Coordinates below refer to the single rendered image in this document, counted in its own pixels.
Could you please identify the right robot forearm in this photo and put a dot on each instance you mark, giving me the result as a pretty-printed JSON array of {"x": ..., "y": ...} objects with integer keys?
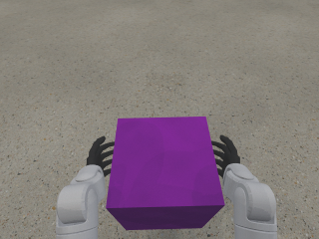
[{"x": 254, "y": 204}]

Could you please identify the robot left hand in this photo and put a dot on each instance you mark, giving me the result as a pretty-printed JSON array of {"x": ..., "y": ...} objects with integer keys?
[{"x": 96, "y": 156}]

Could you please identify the left robot forearm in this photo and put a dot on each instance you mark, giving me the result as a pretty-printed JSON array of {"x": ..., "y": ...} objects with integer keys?
[{"x": 77, "y": 211}]

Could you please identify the carton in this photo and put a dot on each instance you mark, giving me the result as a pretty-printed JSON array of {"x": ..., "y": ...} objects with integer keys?
[{"x": 163, "y": 174}]

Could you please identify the robot right hand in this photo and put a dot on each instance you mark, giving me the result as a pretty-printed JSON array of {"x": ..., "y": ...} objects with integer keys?
[{"x": 229, "y": 156}]

